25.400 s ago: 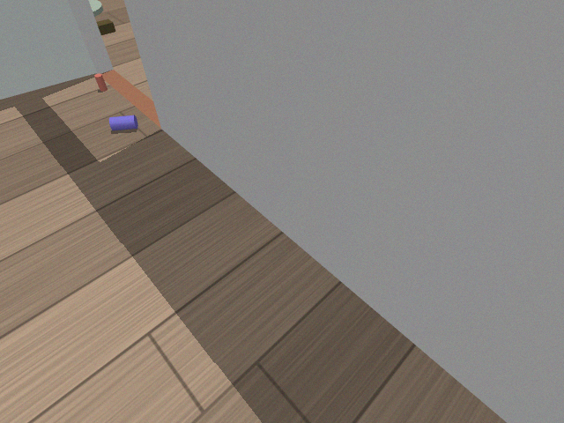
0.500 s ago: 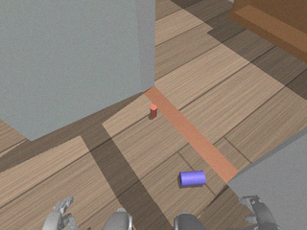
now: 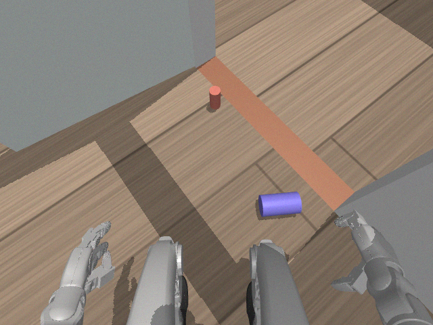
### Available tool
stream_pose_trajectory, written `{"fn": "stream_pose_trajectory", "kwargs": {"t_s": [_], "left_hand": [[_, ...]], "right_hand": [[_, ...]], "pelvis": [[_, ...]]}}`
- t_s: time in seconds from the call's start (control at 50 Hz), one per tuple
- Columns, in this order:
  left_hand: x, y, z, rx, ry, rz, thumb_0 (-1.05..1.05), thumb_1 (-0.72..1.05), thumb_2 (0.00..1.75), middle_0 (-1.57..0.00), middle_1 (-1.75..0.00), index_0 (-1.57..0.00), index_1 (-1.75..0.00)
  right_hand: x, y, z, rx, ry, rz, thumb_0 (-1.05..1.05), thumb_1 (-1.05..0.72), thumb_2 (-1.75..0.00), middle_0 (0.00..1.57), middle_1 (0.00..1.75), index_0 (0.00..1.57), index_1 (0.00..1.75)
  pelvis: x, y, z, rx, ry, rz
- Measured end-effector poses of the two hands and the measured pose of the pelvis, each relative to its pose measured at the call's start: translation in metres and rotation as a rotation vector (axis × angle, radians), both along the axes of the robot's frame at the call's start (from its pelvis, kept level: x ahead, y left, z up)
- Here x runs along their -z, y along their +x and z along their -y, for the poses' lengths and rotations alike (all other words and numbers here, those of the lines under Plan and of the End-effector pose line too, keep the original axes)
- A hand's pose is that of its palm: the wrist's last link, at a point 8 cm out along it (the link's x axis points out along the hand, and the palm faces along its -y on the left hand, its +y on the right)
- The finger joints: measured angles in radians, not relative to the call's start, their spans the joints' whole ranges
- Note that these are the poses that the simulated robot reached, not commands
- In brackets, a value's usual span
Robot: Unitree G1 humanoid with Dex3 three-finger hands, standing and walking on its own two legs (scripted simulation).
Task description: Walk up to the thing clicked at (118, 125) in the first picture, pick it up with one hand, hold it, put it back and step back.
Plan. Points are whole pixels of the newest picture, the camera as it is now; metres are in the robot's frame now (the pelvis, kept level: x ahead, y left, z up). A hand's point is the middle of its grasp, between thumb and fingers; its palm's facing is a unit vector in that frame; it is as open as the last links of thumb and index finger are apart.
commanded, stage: rise first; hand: right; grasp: from above
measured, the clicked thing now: (279, 204) +0.43 -0.22 -0.52
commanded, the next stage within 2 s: approach in 1.76 s
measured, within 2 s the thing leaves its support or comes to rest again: neither
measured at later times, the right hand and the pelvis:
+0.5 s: hand (321, 223) +0.33 -0.28 -0.30, palm faces -0.50 +0.24 -0.83, open 14.0 cm; pelvis -0.05 +0.00 -0.15, yaw +2 degrees
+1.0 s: hand (313, 211) +0.37 -0.28 -0.36, palm faces -0.49 +0.06 -0.87, open 14.1 cm; pelvis -0.05 -0.01 -0.20, yaw +3 degrees
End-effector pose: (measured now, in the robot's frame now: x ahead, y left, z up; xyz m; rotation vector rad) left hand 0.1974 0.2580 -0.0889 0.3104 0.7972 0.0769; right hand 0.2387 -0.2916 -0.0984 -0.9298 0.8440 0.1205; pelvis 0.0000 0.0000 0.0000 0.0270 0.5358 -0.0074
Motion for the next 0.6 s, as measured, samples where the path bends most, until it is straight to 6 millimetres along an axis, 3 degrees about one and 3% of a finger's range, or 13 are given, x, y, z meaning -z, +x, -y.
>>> {"fn": "stream_pose_trajectory", "kwargs": {"t_s": [0.16,0.28,0.44,0.6], "left_hand": [[0.095,-0.047,-0.014,-0.025,0.006,-0.162,0.01,0.91,0.91,-0.2,-0.3,-0.21,-0.3],[0.146,-0.098,-0.019,-0.063,0.007,-0.292,0.01,0.92,0.91,-0.2,-0.3,-0.21,-0.3],[0.174,-0.153,-0.021,-0.116,0.027,-0.412,0.01,0.91,0.91,-0.2,-0.3,-0.21,-0.3],[0.184,-0.178,-0.022,-0.131,0.066,-0.489,0.01,0.9,0.91,-0.2,-0.3,-0.21,-0.3]], "right_hand": [[0.065,0.041,0.0,-0.165,-0.123,0.071,0.0,0.55,-1.0,0.09,1.06,0.09,1.06],[0.101,0.066,-0.002,-0.263,-0.182,0.112,0.0,0.54,-1.01,0.09,1.05,0.09,1.05],[0.134,0.091,-0.002,-0.377,-0.229,0.136,0.0,0.52,-1.02,0.08,1.04,0.08,1.03],[0.163,0.108,-0.001,-0.471,-0.269,0.165,0.0,0.52,-1.02,0.08,1.02,0.08,1.01]], "pelvis": [[0.07,-0.024,-0.004,-0.002,0.004,-0.058],[0.11,-0.04,-0.004,-0.007,0.013,-0.063],[0.144,-0.053,-0.001,-0.011,0.034,-0.054],[0.166,-0.056,0.004,-0.012,0.058,-0.05]]}}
